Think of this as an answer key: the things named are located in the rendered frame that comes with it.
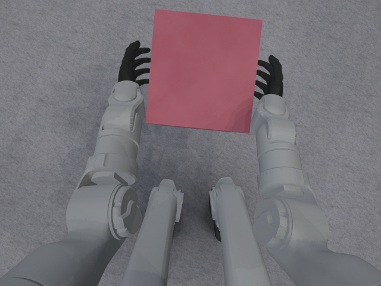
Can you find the left robot upper arm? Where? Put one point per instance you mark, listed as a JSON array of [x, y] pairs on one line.
[[99, 219]]

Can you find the carton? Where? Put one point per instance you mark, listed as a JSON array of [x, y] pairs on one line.
[[203, 71]]

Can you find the right robot foot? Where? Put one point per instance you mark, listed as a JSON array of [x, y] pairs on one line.
[[217, 232]]

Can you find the robot right forearm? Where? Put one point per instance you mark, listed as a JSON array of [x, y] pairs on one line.
[[278, 152]]

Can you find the robot left hand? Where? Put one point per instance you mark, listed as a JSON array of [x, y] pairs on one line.
[[127, 68]]

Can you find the robot left forearm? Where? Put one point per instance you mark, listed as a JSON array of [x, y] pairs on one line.
[[117, 144]]

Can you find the right robot shin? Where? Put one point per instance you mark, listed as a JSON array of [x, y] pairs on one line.
[[228, 180]]

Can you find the robot right hand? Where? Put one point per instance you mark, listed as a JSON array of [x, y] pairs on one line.
[[274, 80]]

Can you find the right robot upper arm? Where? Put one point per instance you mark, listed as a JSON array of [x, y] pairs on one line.
[[295, 233]]

